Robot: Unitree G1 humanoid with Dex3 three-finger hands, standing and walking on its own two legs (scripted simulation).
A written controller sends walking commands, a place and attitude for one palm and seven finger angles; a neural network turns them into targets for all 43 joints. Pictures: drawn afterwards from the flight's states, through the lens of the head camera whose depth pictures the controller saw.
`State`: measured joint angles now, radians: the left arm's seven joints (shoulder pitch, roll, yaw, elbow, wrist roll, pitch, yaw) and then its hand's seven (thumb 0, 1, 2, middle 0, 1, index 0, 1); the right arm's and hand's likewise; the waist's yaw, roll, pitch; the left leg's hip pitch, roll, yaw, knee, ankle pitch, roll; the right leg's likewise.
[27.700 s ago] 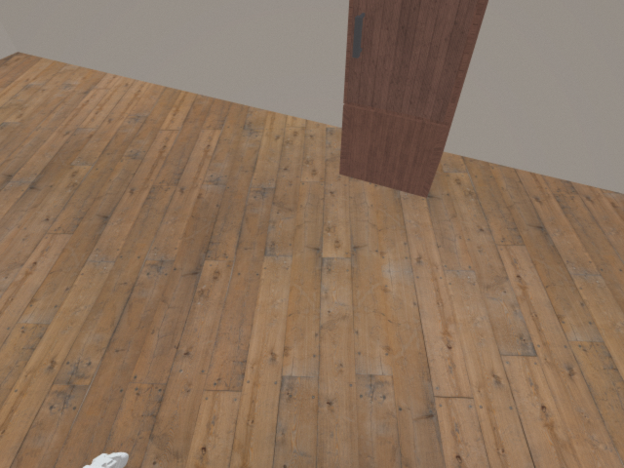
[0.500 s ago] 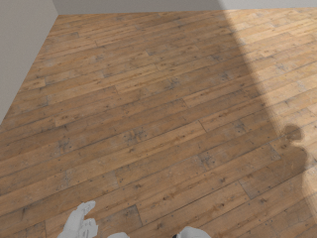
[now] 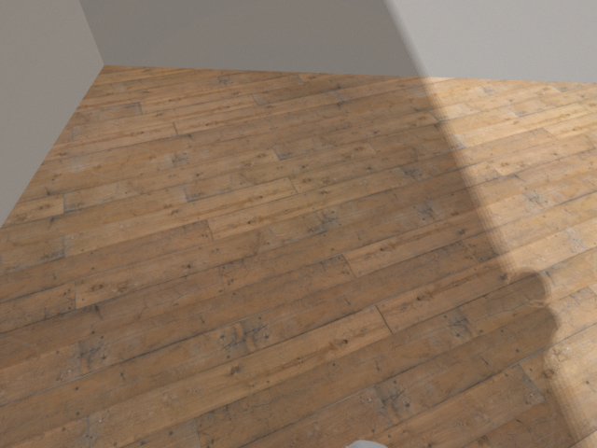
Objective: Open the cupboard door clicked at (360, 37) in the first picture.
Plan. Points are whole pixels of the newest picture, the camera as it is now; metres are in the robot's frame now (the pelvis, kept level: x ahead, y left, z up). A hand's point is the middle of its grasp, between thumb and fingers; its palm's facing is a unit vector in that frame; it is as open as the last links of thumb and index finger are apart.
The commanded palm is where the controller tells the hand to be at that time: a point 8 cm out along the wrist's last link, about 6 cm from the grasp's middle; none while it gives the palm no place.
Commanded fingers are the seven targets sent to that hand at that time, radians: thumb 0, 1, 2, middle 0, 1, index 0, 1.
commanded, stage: turn to face it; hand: left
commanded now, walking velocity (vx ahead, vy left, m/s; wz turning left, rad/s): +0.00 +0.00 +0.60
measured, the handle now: out of the picture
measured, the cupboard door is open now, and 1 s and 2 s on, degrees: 42 42 42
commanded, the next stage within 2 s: none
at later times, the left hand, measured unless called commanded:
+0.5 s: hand (192, 423) +0.17 +0.18 -0.18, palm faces +0.30 -0.94 -0.18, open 7.3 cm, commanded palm none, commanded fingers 0.00 0.90 0.90 -0.20 -0.30 -0.20 -0.30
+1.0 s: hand (213, 441) +0.15 +0.14 -0.14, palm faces +0.55 -0.78 -0.30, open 7.4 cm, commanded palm none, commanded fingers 0.00 0.90 0.90 -0.20 -0.30 -0.20 -0.30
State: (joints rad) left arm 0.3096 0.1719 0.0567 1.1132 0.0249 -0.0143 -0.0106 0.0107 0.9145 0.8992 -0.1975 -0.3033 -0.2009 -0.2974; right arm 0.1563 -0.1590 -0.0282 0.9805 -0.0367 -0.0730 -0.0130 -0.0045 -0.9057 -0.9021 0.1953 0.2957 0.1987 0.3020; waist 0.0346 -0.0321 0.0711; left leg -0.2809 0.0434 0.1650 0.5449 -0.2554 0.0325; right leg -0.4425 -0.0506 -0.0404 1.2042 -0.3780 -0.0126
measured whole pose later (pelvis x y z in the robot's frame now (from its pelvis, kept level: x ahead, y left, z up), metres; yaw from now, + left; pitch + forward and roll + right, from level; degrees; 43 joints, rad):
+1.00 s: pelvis +0.21 -0.07 +0.01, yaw +36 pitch +1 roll +3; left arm 0.21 0.19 0.04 0.89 0.03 0.00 0.03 0.01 0.91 0.90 -0.20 -0.30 -0.20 -0.30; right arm 0.10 -0.27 -0.09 0.92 -0.02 0.09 0.03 0.00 -0.91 -0.90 0.19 0.30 0.20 0.30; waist -0.02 0.02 0.11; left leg -0.50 0.01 0.03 1.11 -0.45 -0.07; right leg -0.25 -0.10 -0.16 0.55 -0.31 -0.03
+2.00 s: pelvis +0.26 -0.07 -0.01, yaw +72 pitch +1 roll +1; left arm 0.20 0.24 0.07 0.92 0.02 0.06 0.02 0.01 0.90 0.90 -0.20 -0.30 -0.21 -0.30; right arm 0.10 -0.24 -0.06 0.88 -0.03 0.04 0.02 0.00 -0.90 -0.90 0.19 0.30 0.20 0.30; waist 0.00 -0.06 0.12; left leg -0.34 0.00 0.06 0.66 -0.32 0.02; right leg -0.38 -0.13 -0.12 0.99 -0.56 0.06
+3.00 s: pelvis +0.35 -0.05 +0.00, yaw +109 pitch +0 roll +1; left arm 0.15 0.22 0.05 0.85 0.03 0.01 0.02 0.01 0.91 0.90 -0.20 -0.30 -0.20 -0.30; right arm 0.16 -0.26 -0.09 0.93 -0.02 0.08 0.01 0.00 -0.90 -0.90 0.20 0.30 0.20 0.30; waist -0.02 0.05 0.10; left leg -0.46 -0.04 -0.08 0.96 -0.49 -0.03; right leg -0.30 -0.06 -0.09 0.63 -0.34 0.00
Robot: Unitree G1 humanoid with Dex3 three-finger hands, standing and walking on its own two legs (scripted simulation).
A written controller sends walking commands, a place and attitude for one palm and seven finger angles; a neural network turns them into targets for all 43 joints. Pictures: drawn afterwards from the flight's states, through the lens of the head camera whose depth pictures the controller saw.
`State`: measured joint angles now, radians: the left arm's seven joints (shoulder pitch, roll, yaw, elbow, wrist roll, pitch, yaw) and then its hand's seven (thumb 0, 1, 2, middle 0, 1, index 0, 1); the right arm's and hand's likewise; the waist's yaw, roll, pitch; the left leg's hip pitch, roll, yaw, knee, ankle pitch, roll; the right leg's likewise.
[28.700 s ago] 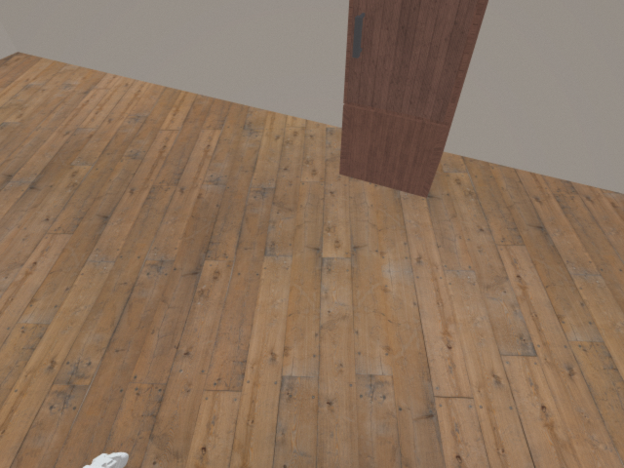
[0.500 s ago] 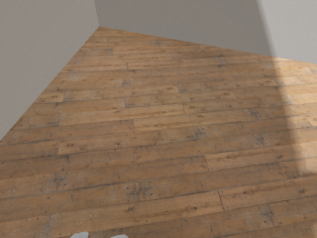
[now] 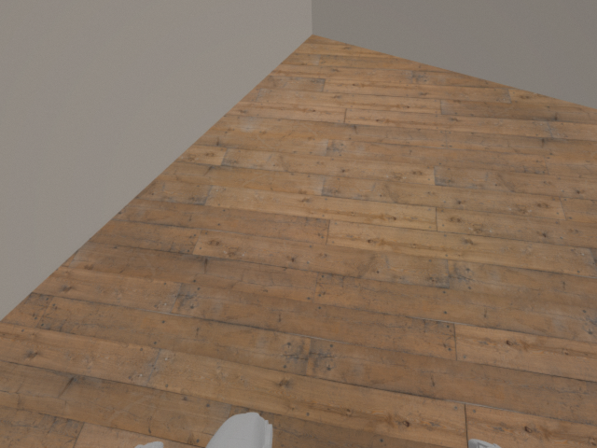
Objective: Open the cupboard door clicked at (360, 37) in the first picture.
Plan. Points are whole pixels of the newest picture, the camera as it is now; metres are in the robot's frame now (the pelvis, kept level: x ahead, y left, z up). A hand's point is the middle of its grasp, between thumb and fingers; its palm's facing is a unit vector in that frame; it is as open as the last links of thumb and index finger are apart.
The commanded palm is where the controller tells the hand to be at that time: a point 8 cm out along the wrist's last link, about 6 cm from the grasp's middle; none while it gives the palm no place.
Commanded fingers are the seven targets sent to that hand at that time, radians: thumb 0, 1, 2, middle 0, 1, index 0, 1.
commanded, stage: turn to face it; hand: left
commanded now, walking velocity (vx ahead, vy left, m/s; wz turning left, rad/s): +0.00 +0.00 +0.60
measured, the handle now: out of the picture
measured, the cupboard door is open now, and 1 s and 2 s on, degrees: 42 42 42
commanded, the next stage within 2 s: none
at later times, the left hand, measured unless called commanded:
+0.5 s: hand out of the picture +0.05 +0.23 -0.16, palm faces +0.31 -0.91 -0.29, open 7.4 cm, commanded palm none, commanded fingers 0.00 0.90 0.90 -0.20 -0.30 -0.20 -0.30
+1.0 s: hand out of the picture -0.03 +0.17 -0.19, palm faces +0.60 -0.76 -0.26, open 7.4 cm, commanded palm none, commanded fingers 0.00 0.90 0.90 -0.20 -0.30 -0.20 -0.30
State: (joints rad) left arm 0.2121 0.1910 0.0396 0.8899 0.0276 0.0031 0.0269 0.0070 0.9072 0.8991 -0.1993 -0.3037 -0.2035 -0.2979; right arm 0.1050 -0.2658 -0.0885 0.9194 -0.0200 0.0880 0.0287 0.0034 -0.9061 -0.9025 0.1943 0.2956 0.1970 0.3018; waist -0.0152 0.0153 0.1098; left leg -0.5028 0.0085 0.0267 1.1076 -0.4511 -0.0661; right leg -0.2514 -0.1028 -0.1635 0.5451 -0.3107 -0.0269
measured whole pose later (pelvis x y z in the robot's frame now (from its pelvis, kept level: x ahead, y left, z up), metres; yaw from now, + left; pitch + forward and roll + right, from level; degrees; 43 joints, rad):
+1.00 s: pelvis +0.05 -0.03 -0.02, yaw +37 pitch +1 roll +1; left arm 0.20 0.24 0.07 0.92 0.02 0.06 0.02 0.01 0.90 0.90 -0.20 -0.30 -0.21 -0.30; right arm 0.10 -0.24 -0.06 0.88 -0.03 0.04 0.02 0.00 -0.90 -0.90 0.19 0.30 0.20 0.30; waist 0.00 -0.06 0.12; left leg -0.34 0.00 0.06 0.66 -0.32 0.02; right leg -0.38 -0.13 -0.12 0.99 -0.56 0.06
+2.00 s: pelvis +0.13 -0.07 -0.01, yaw +73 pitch +0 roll +1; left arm 0.15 0.22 0.05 0.85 0.03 0.01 0.02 0.01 0.91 0.90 -0.20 -0.30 -0.20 -0.30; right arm 0.16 -0.26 -0.09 0.93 -0.02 0.08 0.01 0.00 -0.90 -0.90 0.20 0.30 0.20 0.30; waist -0.02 0.05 0.10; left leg -0.46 -0.04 -0.08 0.96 -0.49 -0.03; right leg -0.30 -0.06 -0.09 0.63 -0.34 0.00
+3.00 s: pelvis +0.15 -0.02 +0.00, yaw +99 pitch +0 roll +1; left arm 0.27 0.19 0.05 0.99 0.03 -0.02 0.01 0.01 0.92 0.90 -0.20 -0.30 -0.21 -0.30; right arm 0.14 -0.20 -0.05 1.01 -0.02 0.06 0.02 0.00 -0.91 -0.90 0.19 0.30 0.20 0.30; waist 0.02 -0.04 0.09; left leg -0.33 -0.01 0.07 0.74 -0.46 -0.03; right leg -0.16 -0.10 -0.17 0.49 -0.33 0.01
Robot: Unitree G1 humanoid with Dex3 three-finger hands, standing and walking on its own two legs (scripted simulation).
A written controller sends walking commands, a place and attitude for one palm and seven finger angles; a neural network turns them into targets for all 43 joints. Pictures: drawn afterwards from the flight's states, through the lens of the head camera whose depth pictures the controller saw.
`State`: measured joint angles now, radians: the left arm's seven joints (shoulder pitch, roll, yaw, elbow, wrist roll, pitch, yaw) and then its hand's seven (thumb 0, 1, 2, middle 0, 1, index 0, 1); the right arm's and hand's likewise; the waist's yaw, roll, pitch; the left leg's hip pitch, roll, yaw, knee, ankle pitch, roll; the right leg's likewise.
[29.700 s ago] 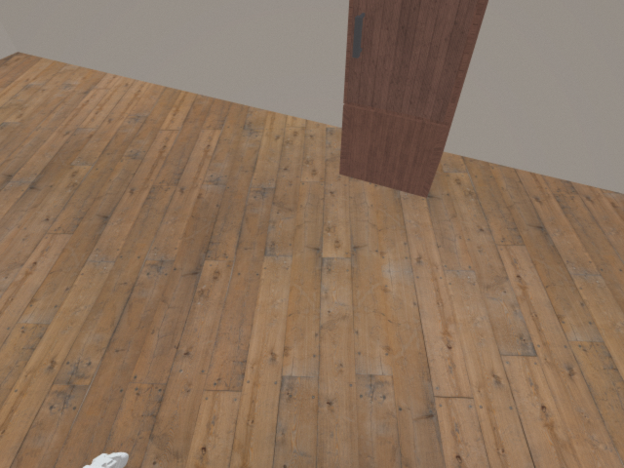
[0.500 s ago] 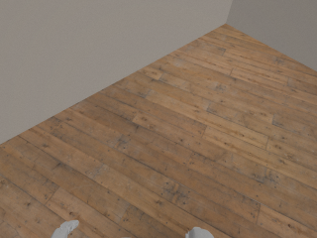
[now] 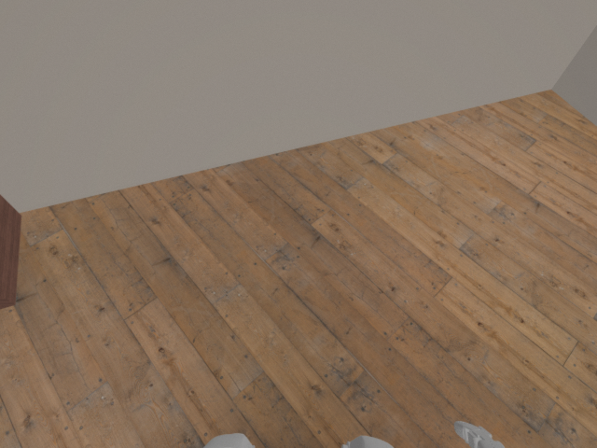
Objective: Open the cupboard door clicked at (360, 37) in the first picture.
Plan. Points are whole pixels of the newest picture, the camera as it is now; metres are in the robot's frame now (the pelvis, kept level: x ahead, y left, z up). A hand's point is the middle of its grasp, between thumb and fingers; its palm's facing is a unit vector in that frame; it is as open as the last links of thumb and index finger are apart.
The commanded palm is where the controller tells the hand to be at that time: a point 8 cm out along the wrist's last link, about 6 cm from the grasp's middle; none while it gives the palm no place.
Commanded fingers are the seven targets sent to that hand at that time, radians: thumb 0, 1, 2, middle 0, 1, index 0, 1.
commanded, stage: turn to face it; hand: left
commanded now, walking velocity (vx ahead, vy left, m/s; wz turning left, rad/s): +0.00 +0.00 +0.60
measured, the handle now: out of the picture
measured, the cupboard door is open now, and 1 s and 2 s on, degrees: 42 42 42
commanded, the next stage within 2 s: take the last steps up to it in 1.72 s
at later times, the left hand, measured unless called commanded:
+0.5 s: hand out of the picture +0.03 +0.15 -0.14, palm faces +0.31 -0.92 -0.24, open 7.4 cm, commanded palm none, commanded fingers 0.00 0.90 0.90 -0.20 -0.30 -0.20 -0.30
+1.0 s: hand out of the picture +0.02 +0.16 -0.13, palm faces +0.56 -0.77 -0.32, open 7.4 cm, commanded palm none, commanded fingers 0.00 0.90 0.90 -0.20 -0.30 -0.20 -0.30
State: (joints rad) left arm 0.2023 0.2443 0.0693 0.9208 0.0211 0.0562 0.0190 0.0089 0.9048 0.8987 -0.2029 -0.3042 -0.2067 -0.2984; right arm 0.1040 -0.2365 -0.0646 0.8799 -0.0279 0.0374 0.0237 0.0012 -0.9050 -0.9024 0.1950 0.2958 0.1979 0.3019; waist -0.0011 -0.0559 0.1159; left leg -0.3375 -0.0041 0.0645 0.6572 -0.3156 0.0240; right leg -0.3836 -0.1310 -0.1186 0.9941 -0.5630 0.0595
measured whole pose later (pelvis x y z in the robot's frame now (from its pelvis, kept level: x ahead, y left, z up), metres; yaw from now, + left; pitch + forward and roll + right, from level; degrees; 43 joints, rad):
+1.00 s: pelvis +0.05 -0.08 +0.01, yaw +36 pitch +0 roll +1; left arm 0.15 0.22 0.05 0.85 0.03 0.01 0.02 0.01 0.91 0.90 -0.20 -0.30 -0.20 -0.30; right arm 0.16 -0.26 -0.09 0.93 -0.02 0.08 0.01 0.00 -0.90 -0.90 0.20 0.30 0.20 0.30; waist -0.02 0.05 0.10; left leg -0.46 -0.04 -0.08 0.96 -0.49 -0.03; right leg -0.30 -0.06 -0.09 0.63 -0.34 0.00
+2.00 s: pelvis +0.09 -0.06 +0.02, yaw +63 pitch +0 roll +1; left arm 0.27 0.19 0.05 0.99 0.03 -0.02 0.01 0.01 0.92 0.90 -0.20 -0.30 -0.21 -0.30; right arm 0.14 -0.20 -0.05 1.01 -0.02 0.06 0.02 0.00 -0.91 -0.90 0.19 0.30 0.20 0.30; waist 0.02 -0.04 0.09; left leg -0.33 -0.01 0.07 0.74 -0.46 -0.03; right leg -0.16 -0.10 -0.17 0.49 -0.33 0.01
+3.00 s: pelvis +0.14 +0.27 +0.01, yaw +70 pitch +1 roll +0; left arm 0.41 0.18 0.07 1.14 0.03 -0.03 0.00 0.00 0.92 0.90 -0.20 -0.30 -0.20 -0.30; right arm 0.12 -0.21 -0.05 0.97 -0.03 -0.04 0.04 0.00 -0.91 -0.90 0.19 0.30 0.19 0.30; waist 0.06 -0.01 0.05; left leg -0.37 0.05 0.12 0.53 -0.18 0.01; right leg -0.11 -0.15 -0.17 0.58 -0.43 0.05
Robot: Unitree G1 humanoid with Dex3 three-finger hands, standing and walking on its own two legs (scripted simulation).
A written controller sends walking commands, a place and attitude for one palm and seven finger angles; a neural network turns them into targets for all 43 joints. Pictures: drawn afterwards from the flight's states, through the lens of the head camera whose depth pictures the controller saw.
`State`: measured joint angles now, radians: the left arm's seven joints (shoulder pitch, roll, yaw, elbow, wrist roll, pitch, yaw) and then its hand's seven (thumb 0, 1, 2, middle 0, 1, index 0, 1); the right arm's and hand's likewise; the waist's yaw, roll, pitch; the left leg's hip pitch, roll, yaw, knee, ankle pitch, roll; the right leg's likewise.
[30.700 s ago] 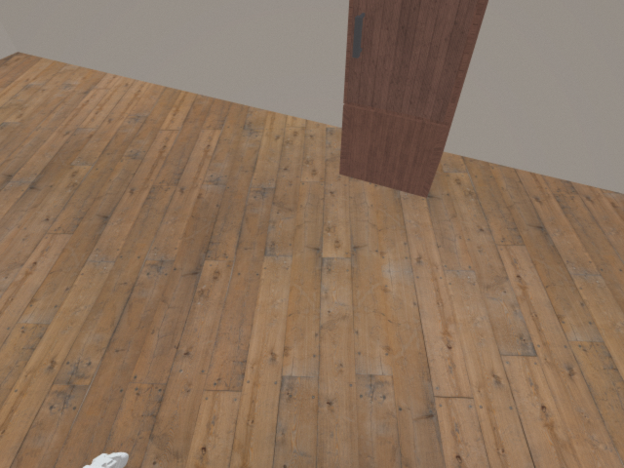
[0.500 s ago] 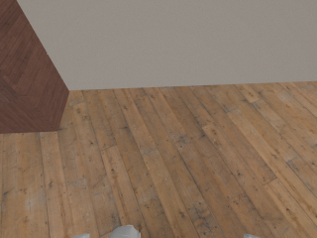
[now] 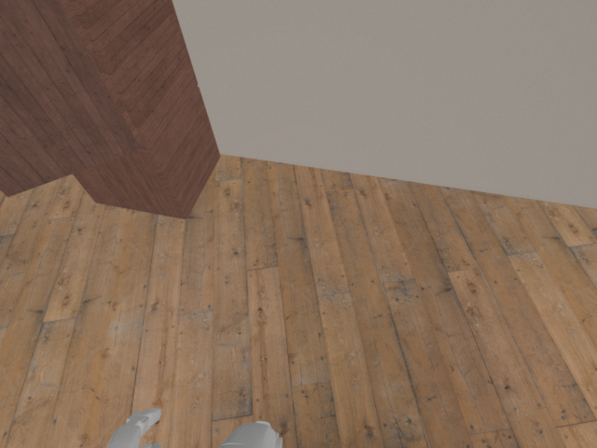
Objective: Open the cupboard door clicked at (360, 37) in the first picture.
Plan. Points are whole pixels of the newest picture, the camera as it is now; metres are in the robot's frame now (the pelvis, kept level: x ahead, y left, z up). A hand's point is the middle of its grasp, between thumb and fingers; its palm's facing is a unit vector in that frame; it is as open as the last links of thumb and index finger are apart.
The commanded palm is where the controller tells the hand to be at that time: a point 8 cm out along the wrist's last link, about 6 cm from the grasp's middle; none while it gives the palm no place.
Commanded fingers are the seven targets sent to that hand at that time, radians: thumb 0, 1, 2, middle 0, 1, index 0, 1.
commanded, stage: turn to face it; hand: left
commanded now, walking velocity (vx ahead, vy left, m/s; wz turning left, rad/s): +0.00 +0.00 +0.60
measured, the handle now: out of the picture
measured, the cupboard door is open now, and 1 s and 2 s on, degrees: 42 42 42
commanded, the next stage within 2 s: take the last steps up to it in 0.72 s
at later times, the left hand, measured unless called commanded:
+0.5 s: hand out of the picture +0.01 +0.24 -0.16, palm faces +0.32 -0.91 -0.26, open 7.4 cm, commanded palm none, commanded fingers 0.00 0.90 0.90 -0.20 -0.30 -0.20 -0.30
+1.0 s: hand out of the picture -0.02 +0.17 -0.16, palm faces +0.48 -0.85 -0.21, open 7.3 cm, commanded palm none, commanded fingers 0.00 0.90 0.90 -0.20 -0.30 -0.20 -0.30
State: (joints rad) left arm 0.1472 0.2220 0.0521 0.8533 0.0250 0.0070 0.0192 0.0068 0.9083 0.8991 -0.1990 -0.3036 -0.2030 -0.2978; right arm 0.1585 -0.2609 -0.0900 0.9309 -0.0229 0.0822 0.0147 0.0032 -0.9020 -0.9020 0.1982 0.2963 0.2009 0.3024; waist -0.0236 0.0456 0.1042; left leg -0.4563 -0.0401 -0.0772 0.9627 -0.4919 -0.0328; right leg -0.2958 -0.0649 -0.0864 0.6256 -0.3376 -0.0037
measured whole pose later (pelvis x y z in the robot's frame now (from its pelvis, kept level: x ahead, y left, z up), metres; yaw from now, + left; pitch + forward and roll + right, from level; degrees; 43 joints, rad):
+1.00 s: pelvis +0.05 -0.01 +0.01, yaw +26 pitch +0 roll +1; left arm 0.27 0.19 0.05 0.99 0.03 -0.02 0.01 0.01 0.92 0.90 -0.20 -0.30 -0.21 -0.30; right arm 0.14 -0.20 -0.05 1.01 -0.02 0.06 0.02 0.00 -0.91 -0.90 0.19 0.30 0.20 0.30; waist 0.02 -0.04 0.09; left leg -0.33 -0.01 0.07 0.74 -0.46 -0.03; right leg -0.16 -0.10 -0.17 0.49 -0.33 0.01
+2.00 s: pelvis +0.28 +0.23 +0.00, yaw +34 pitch +1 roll +0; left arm 0.41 0.18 0.07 1.14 0.03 -0.03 0.00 0.00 0.92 0.90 -0.20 -0.30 -0.20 -0.30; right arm 0.12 -0.21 -0.05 0.97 -0.03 -0.04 0.04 0.00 -0.91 -0.90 0.19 0.30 0.19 0.30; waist 0.06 -0.01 0.05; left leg -0.37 0.05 0.12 0.53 -0.18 0.01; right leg -0.11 -0.15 -0.17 0.58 -0.43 0.05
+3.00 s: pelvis +0.43 +0.38 +0.01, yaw +30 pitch +1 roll -1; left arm 0.20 0.20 0.06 1.02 0.01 0.05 0.02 0.01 0.91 0.90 -0.20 -0.30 -0.20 -0.30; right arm 0.14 -0.17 -0.04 0.99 -0.03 0.02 -0.04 0.00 -0.91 -0.90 0.20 0.30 0.20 0.30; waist 0.01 0.01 0.08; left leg -0.31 0.05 0.06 0.51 -0.22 0.00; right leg -0.28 -0.01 -0.05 0.74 -0.48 0.01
